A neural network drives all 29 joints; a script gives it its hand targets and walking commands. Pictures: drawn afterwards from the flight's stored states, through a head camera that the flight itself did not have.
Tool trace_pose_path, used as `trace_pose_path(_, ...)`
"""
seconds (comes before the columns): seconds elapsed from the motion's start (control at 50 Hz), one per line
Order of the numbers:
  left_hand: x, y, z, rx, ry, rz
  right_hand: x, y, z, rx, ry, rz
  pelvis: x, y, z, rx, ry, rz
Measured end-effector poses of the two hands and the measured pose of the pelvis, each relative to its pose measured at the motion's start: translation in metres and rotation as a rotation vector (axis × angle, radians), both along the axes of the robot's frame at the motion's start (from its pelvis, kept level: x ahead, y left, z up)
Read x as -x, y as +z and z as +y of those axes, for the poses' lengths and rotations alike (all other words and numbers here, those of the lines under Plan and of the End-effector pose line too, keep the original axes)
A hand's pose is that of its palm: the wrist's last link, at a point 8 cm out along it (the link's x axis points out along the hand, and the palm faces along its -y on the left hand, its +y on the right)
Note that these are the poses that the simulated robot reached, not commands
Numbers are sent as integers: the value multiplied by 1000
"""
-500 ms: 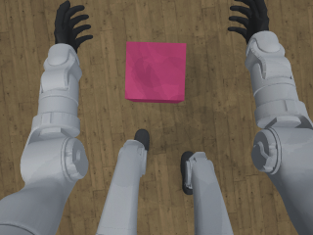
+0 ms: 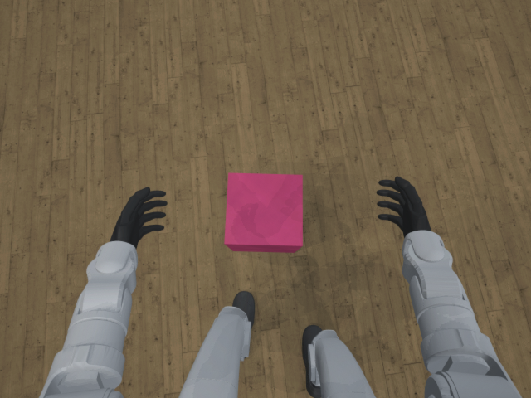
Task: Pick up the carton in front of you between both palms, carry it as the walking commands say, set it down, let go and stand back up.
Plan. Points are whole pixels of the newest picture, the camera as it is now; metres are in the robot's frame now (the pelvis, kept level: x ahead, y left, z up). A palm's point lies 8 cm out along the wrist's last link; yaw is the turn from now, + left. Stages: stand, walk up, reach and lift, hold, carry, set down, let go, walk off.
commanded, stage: let go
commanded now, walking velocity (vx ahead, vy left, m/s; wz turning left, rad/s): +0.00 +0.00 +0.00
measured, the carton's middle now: (264, 216) +0.44 +0.05 -0.60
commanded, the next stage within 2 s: stand in 0.88 s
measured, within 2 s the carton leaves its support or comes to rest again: neither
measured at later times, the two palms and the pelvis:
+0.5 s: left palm (117, 330) +0.19 +0.21 -0.02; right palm (508, 341) +0.21 -0.26 -0.02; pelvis +0.04 -0.03 +0.05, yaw +1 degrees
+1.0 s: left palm (89, 324) +0.19 +0.25 -0.03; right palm (514, 348) +0.20 -0.27 -0.03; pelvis +0.05 -0.02 +0.05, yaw +1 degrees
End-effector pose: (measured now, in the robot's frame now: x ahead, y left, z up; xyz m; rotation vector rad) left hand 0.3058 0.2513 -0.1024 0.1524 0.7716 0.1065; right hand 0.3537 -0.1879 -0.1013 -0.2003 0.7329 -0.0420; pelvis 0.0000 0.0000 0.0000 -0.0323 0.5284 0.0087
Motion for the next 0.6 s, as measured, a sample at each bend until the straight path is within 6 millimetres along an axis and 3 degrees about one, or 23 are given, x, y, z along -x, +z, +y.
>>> trace_pose_path(0.24,84,54,-20,4,7,17,82,49,-33,3,9,32,-22,36,-9,-28,8,-262)
trace_pose_path(0.34,110,73,-30,0,6,22,113,68,-49,1,1,32,-30,46,-16,-41,8,-378)
trace_pose_path(0.48,119,83,-42,-1,-18,25,142,84,-66,4,-15,38,-36,52,-27,-57,8,-507)
trace_pose_path(0.6,110,84,-48,2,-32,25,149,90,-72,2,-23,48,-39,52,-31,-61,5,-568)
